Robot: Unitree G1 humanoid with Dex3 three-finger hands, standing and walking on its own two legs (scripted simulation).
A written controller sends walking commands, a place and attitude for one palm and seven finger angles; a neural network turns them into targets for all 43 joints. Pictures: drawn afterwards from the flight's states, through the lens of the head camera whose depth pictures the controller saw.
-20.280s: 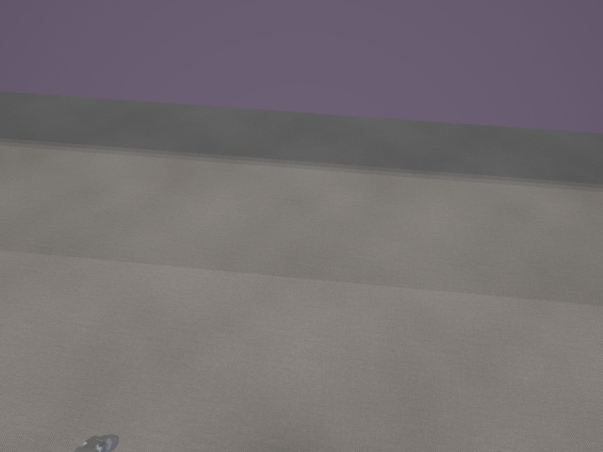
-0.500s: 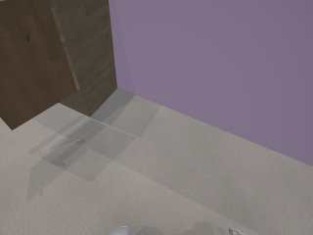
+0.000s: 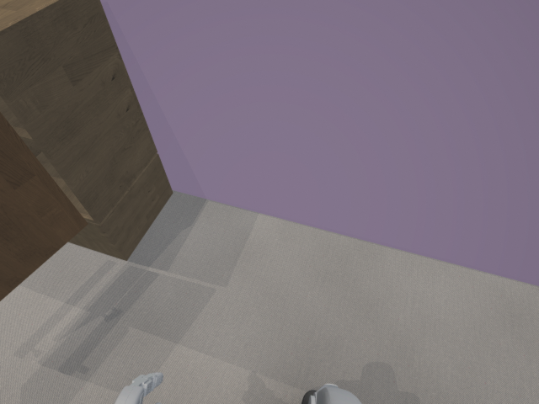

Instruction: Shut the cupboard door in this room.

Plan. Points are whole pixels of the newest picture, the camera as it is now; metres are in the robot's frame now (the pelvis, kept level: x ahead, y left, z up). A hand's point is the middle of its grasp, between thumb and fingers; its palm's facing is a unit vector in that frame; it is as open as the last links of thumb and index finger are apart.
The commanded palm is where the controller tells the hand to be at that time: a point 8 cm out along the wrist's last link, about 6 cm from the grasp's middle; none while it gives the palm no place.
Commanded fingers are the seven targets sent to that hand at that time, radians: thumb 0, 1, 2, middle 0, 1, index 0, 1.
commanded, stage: walk to a spot facing it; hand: left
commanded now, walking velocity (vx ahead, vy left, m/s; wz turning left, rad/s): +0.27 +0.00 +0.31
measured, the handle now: out of the picture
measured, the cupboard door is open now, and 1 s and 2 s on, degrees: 78 78 78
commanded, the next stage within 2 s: turn to face it in 0.08 s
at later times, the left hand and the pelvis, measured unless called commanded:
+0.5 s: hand out of the picture +0.10 +0.17 -0.18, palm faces +0.30 -0.94 -0.18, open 7.3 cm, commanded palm none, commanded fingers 0.00 0.90 0.90 -0.20 -0.30 -0.20 -0.30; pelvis +0.15 +0.00 +0.00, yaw +14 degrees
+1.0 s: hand (128, 356) +0.22 +0.25 -0.13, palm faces +0.46 -0.84 -0.28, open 7.4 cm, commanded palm none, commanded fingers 0.00 0.90 0.90 -0.20 -0.30 -0.20 -0.30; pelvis +0.20 +0.00 +0.01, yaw +29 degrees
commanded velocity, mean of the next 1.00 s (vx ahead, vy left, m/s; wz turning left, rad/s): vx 0.03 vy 0.00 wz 0.58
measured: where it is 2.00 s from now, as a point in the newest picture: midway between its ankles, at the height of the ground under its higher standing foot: outside the picture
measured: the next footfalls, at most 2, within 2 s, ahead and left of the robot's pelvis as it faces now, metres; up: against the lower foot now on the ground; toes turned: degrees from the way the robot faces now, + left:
right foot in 0.02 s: +0.16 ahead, -0.11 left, +0.00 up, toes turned -8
left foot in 0.52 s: +0.24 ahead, +0.13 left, +0.00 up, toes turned +23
